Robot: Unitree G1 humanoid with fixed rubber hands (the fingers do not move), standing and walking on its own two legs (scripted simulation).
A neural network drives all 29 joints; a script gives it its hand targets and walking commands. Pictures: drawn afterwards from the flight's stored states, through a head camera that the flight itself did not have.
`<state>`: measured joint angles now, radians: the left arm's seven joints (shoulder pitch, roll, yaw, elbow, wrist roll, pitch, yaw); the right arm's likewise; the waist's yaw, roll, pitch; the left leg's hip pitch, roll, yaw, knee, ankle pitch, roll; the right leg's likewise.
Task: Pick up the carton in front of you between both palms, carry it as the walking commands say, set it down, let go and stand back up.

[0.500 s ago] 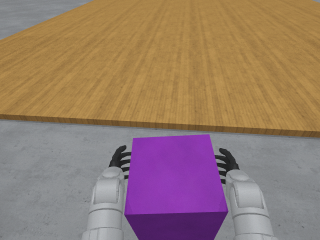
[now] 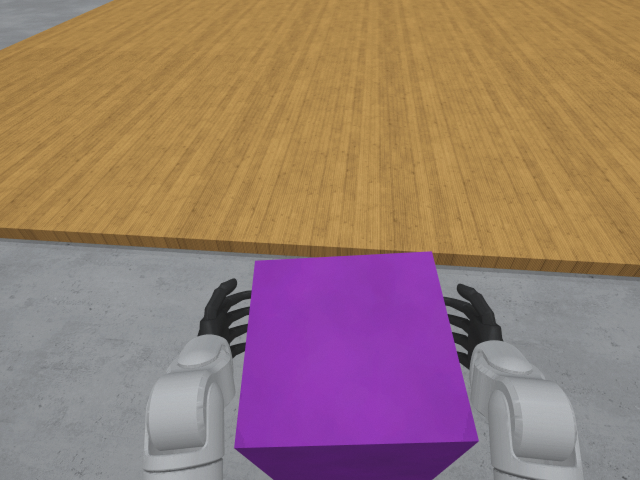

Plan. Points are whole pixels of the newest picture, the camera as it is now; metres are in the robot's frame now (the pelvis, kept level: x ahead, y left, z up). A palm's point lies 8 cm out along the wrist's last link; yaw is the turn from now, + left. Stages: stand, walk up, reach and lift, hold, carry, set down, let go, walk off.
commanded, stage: carry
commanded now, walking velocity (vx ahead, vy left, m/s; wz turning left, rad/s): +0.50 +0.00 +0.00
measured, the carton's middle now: (348, 376) +0.27 +0.00 +0.01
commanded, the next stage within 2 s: none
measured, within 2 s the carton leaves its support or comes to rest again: neither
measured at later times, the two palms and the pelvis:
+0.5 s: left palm (224, 214) +0.54 +0.20 +0.06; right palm (399, 208) +0.55 -0.10 +0.07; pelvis +0.30 +0.04 -0.03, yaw +1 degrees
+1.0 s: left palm (258, 111) +0.88 +0.18 +0.10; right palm (387, 109) +0.89 -0.12 +0.09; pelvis +0.63 +0.02 -0.03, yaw +4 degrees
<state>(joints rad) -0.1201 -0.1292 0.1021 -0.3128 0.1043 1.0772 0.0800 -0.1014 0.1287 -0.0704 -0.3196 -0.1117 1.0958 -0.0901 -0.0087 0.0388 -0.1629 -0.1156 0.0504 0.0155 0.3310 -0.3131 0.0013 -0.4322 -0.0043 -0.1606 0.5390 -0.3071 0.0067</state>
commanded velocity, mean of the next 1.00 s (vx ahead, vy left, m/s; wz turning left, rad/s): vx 0.50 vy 0.00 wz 0.00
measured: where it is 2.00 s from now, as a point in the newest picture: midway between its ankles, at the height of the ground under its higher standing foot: (325, 302)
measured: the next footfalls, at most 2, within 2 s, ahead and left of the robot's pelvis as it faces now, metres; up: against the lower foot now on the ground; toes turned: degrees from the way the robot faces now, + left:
right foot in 0.04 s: +0.12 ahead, -0.10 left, +0.00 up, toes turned -9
left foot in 0.44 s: +0.42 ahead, +0.14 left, +0.00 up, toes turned +15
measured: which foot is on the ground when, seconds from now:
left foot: down 0.00-0.06, up 0.08-0.42, down 0.44-0.92, up 0.94-1.00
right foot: up 0.00-0.02, down 0.04-0.44, up 0.46-0.90, down 0.92-1.00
